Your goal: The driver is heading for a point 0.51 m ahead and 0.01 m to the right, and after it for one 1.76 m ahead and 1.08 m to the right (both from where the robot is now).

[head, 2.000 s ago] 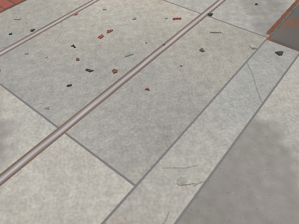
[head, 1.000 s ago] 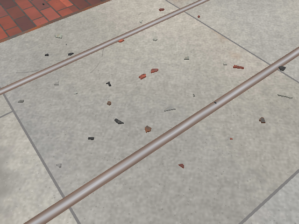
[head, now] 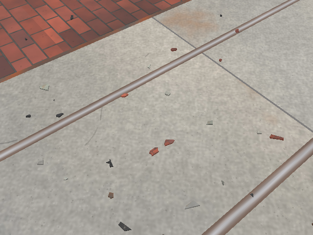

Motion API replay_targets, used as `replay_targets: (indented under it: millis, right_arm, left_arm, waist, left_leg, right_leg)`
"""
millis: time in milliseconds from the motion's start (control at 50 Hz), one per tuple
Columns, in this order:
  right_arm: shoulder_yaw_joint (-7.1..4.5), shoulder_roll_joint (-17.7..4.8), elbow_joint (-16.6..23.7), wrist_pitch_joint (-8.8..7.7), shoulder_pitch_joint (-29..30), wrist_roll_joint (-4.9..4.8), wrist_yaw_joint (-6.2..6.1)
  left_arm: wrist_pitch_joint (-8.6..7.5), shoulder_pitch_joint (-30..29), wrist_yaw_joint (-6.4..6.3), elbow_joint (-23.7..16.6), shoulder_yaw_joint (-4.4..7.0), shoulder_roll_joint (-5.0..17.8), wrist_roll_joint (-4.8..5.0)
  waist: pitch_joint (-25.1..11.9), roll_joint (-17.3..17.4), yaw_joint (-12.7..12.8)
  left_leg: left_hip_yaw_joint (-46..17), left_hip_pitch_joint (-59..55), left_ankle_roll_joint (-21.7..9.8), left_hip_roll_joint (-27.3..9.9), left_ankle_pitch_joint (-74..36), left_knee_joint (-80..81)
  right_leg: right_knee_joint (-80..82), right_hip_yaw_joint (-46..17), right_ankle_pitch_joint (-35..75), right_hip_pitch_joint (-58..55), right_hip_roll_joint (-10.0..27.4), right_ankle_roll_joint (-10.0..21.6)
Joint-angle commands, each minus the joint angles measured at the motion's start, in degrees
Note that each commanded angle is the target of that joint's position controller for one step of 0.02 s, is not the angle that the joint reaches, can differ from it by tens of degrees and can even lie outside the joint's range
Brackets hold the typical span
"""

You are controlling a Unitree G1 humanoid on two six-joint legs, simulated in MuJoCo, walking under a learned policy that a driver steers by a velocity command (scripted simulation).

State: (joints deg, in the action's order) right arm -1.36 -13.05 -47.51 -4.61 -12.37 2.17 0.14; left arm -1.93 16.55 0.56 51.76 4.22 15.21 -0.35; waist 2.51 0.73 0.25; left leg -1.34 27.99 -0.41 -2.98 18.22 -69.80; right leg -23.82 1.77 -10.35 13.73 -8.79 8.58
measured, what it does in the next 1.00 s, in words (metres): walks ahead, turning right: left foot, then right foot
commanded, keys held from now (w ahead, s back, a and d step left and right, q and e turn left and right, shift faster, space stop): w+e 0.18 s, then w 0.30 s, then w+e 0.52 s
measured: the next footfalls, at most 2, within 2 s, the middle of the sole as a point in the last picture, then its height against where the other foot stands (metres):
left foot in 0.36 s outside the picture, level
right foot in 0.90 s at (201, 208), level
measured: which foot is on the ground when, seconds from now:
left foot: up 0.00-0.34, down 0.36-0.92, up 0.94-1.00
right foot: down 0.00-0.36, up 0.38-0.88, down 0.90-1.00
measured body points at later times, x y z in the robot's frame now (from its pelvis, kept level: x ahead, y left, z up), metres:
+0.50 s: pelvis +0.28 +0.05 +0.00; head +0.31 +0.06 +0.45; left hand +0.38 +0.31 -0.13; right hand +0.34 -0.24 -0.11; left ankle +0.34 +0.12 -0.74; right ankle +0.16 -0.05 -0.65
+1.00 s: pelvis +0.52 -0.07 -0.01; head +0.55 -0.09 +0.44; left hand +0.77 +0.10 -0.11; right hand +0.44 -0.32 -0.15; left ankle +0.44 +0.11 -0.64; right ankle +0.55 -0.14 -0.74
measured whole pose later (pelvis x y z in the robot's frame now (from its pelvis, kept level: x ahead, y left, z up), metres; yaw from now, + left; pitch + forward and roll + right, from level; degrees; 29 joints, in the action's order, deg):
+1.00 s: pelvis +0.52 -0.07 -0.01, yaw -26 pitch +1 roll +0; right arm -1.8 -14.3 -49.1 -3.6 -18.7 1.0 0.1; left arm -1.7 8.3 1.4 43.4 2.9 15.7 -1.2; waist 3.2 0.6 -1.7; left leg 3.1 17.2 -0.3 -3.0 22.6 -67.9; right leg -32.4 2.9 -11.1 22.6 -5.4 7.0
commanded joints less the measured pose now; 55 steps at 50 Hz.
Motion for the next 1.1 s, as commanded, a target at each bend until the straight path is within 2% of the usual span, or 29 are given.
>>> replay_targets:
  millis: [20,120,240,260,300,320,340,360,380,400,420,440,480,520,560,680,780,800,840,880,900,920,940,960,980,1000,1020,1040,1100]
  right_arm:
    - [-0.87,-4.7,3.4,1.76,-3.5,0.87,0.42]
    - [-0.49,-4.8,8.1,2.22,8.5,0.34,0.8]
    - [0.28,-5.2,11.5,1.2,16.8,-0.26,1.29]
    - [0.26,-5.5,11.7,0.91,16.5,-0.27,1.33]
    - [-0.35,-7.1,10.2,0.4,10.9,-0.31,1.08]
    - [-1.03,-8.5,8.3,0.05,5.1,-0.35,0.62]
    - [-1.7,-9.9,6.2,-0.59,-2.5,-0.12,0.0]
    - [-2.54,-13.6,5.6,-0.99,-11.5,1.09,-0.95]
    - [-4.35,-19.4,4.1,-0.14,-13.4,1.38,-0.81]
    - [-3.7,-14.2,4.5,0.62,-9.9,-0.18,-0.17]
    - [-2.71,-10.0,5.4,0.62,-5.0,-0.75,0.11]
    - [-2.13,-7.8,5.1,0.43,-2.7,-0.43,0.35]
    - [-1.65,-6.7,3.5,-0.23,-3.3,-0.74,0.19]
    - [-1.73,-6.8,2.2,-1.33,-5.4,-1.08,0.41]
    - [-2.03,-7.6,1.3,-1.95,-6.9,-1.33,0.44]
    - [-2.06,-7.5,-0.9,-1.75,-9.9,-1.28,0.32]
    - [-2.36,-8.8,-2.8,-1.35,-12.9,-1.23,-0.43]
    - [-2.45,-9.2,-3.2,-1.07,-13.2,-1.18,-0.63]
    - [-2.68,-10.4,-3.5,-0.45,-12.8,-0.99,-1.01]
    - [-2.95,-11.8,-3.5,0.6,-12.3,-0.93,-1.31]
    - [-2.77,-11.5,-2.6,0.83,-12.0,-1.01,-1.42]
    - [-1.6,-7.0,1.1,0.44,-13.3,-2.0,-0.72]
    - [-2.14,-8.2,3.6,0.08,-10.9,-1.5,-0.22]
    - [-2.31,-9.4,4.7,-0.05,-5.1,-0.78,-0.04]
    - [-1.7,-8.2,5.3,-0.68,-3.8,-1.23,0.12]
    - [-1.67,-7.8,4.8,-0.64,-4.3,-1.03,0.11]
    - [-1.65,-7.7,4.8,0.31,-5.0,-0.06,0.12]
    - [-1.57,-7.4,4.3,1.45,-6.6,0.61,0.31]
    - [-1.61,-6.6,5.3,3.2,-5.0,0.8,0.81]
  left_arm:
    - [-1.97,2.0,-0.22,-2.7,1.4,7.4,0.43]
    - [-1.59,7.3,-0.17,-2.8,1.75,8.2,0.67]
    - [-1.28,11.6,-0.94,-3.2,1.69,8.6,-0.33]
    - [-1.42,11.3,-1.15,-3.3,1.61,8.6,-0.48]
    - [-1.88,8.7,-1.38,-3.8,1.55,9.4,-0.61]
    - [-2.15,7.7,-1.25,-3.9,1.59,9.9,-0.64]
    - [-2.43,7.0,-0.87,-3.8,1.35,9.6,-0.44]
    - [-2.81,7.4,-0.51,-5.5,0.27,6.2,-0.07]
    - [-2.5,16.9,-0.31,-5.4,-0.39,2.1,1.7]
    - [-1.89,13.9,-0.84,-4.1,-0.01,7.0,-0.61]
    - [-1.82,7.9,-0.37,-5.1,0.12,7.2,-1.01]
    - [-1.93,5.0,0.03,-5.9,-0.25,6.1,-1.0]
    - [-1.0,4.5,0.81,-6.2,-0.52,5.2,-1.74]
    - [-0.18,5.4,1.18,-5.6,-0.79,4.3,-1.76]
    - [0.18,2.4,1.54,-6.5,-0.96,4.0,-1.81]
    - [0.04,-9.9,2.41,-10.5,-2.03,2.0,-1.45]
    - [-0.11,-17.2,3.28,-13.7,-2.69,1.6,-1.6]
    - [-0.09,-17.6,3.31,-14.1,-2.6,1.9,-1.75]
    - [-0.02,-15.8,3.01,-14.1,-2.19,2.5,-2.02]
    - [-0.42,-6.0,2.45,-11.5,-1.01,4.3,-2.39]
    - [-0.75,3.3,1.85,-8.6,0.33,6.9,-3.04]
    - [-0.56,8.8,0.81,-8.5,2.35,13.5,-3.4]
    - [0.05,7.6,0.7,-9.4,2.93,15.6,-1.11]
    - [0.49,6.4,0.36,-8.6,2.83,14.1,-0.18]
    - [0.44,3.8,-0.06,-8.2,2.17,11.3,0.04]
    - [0.31,1.5,-0.21,-8.2,1.53,9.0,-0.04]
    - [0.06,-0.4,-0.36,-8.3,1.11,7.9,0.29]
    - [-0.31,-1.5,-0.29,-8.8,0.86,7.3,0.3]
    - [-1.37,0.7,0.04,-8.2,1.28,8.6,0.32]
  waist:
    - [-1.0,-0.4,-2.2]
    - [-0.4,-3.8,2.3]
    - [-1.0,-5.0,5.8]
    - [-1.0,-5.3,5.4]
    - [-2.1,-6.0,2.2]
    - [-4.4,-5.6,-0.4]
    - [-8.5,-3.3,-4.3]
    - [-16.1,2.0,-7.4]
    - [-21.5,17.0,-3.1]
    - [-15.1,6.6,-2.6]
    - [-6.9,1.3,-2.1]
    - [-3.8,0.0,-1.4]
    - [-2.2,4.3,0.4]
    - [-2.8,5.0,0.8]
    - [-1.7,4.7,0.6]
    - [1.1,3.9,-1.8]
    - [2.5,3.8,-3.5]
    - [2.5,3.7,-3.3]
    - [0.7,4.3,-2.0]
    - [-5.5,4.3,2.3]
    - [-10.9,1.9,6.3]
    - [-18.5,-8.8,6.8]
    - [-22.4,-12.7,5.5]
    - [-15.2,-5.2,5.9]
    - [-8.3,-3.2,4.0]
    - [-4.3,-0.7,1.3]
    - [-2.6,-0.9,-0.9]
    - [-3.1,-1.9,-2.0]
    - [-3.2,-2.2,-2.2]
  left_leg:
    - [0.2,4.7,2.3,-2.3,-2.2,6.1]
    - [1.7,9.2,4.1,-1.7,-13.7,21.7]
    - [1.9,9.5,2.2,1.0,-16.4,33.7]
    - [1.7,7.3,1.3,1.3,-15.9,35.8]
    - [1.7,-2.5,-1.0,2.9,-12.8,39.7]
    - [2.5,-9.5,-2.2,4.5,-10.8,41.4]
    - [1.8,-19.7,-3.8,3.4,-12.4,44.5]
    - [-11.1,-32.7,-6.9,-8.7,-4.9,45.1]
    - [-38.2,-45.2,-15.6,-22.1,-3.0,50.7]
    - [-41.8,-39.5,-14.9,-20.4,6.3,53.8]
    - [-32.0,-31.1,-13.6,-17.5,6.0,55.0]
    - [-25.2,-26.0,-12.1,-14.5,-0.3,56.3]
    - [-16.1,-21.1,-10.0,-10.1,-10.3,58.1]
    - [-11.6,-20.8,-9.9,-9.5,-16.9,59.1]
    - [-8.3,-21.2,-10.2,-9.9,-17.9,61.3]
    - [2.2,-23.6,-8.7,-8.4,-23.8,63.4]
    - [6.8,-28.7,-7.5,-10.5,-30.2,60.7]
    - [7.5,-30.5,-7.2,-11.2,-33.2,59.1]
    - [9.6,-33.3,-6.4,-11.7,-48.6,52.5]
    - [12.2,-32.8,-5.3,-11.1,-59.3,36.2]
    - [13.3,-24.7,-3.9,-9.9,-50.4,22.8]
    - [14.5,-5.0,-1.2,-4.9,-22.1,1.9]
    - [5.8,9.2,0.4,5.0,12.9,-11.3]
    - [-0.6,15.2,-0.2,0.9,7.7,-11.8]
    - [-0.2,14.6,-0.3,-1.3,3.0,-7.3]
    - [-0.2,11.1,-0.1,-3.0,1.4,-1.6]
    - [-0.4,7.7,0.6,-3.9,1.4,1.5]
    - [-0.2,4.7,1.2,-4.1,1.1,3.4]
    - [1.0,5.3,2.8,-3.7,-2.4,7.9]
  right_leg:
    - [12.1,-16.9,19.9,-1.0,15.6,9.2]
    - [11.2,-16.6,21.1,-5.2,12.9,4.9]
    - [6.8,-19.4,26.5,-15.0,15.1,3.9]
    - [6.1,-20.0,27.5,-15.5,15.9,3.3]
    - [3.1,-20.0,33.3,-14.2,16.7,1.3]
    - [-2.4,-19.1,39.5,-14.0,15.7,0.4]
    - [-12.3,-16.2,38.7,-11.5,12.8,-0.8]
    - [-27.4,-13.5,22.7,-3.5,9.9,-2.0]
    - [-44.5,-7.4,-17.7,14.0,-0.3,-4.5]
    - [-48.9,-9.3,-17.8,20.9,3.7,-3.7]
    - [-47.9,-9.6,-12.3,21.2,5.9,-3.8]
    - [-45.2,-9.0,-9.3,20.3,7.6,-4.0]
    - [-41.1,-7.7,-8.0,17.4,9.6,-4.9]
    - [-40.1,-7.1,-7.1,16.7,9.4,-5.5]
    - [-38.6,-6.9,-4.2,20.3,10.2,-6.1]
    - [-25.3,-3.5,7.3,25.0,11.7,-7.2]
    - [-13.7,1.7,7.9,21.9,11.4,-4.9]
    - [-12.4,2.5,6.0,21.4,10.8,-4.0]
    - [-10.4,4.8,0.8,17.1,8.1,-1.8]
    - [-7.1,6.2,-2.4,4.9,3.6,1.1]
    - [-4.7,2.2,-1.9,-8.8,4.9,3.4]
    - [-3.2,-21.3,-7.7,-26.8,20.9,9.6]
    - [5.5,-46.4,0.5,-32.6,30.1,15.3]
    - [5.4,-36.8,3.6,-29.0,27.1,13.6]
    - [6.4,-29.6,7.9,-20.6,25.3,11.8]
    - [8.0,-24.8,12.1,-13.3,22.1,9.1]
    - [9.1,-21.5,15.2,-8.0,19.3,7.8]
    - [9.9,-19.4,16.8,-5.3,17.8,7.4]
    - [11.8,-17.7,17.4,-3.0,15.6,7.8]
